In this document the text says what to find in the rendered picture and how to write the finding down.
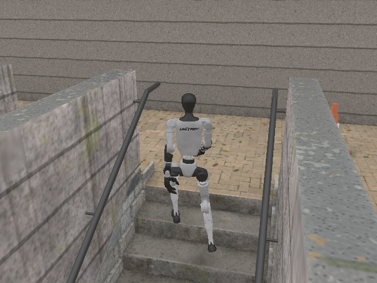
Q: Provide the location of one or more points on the stairs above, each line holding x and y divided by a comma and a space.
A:
162, 251

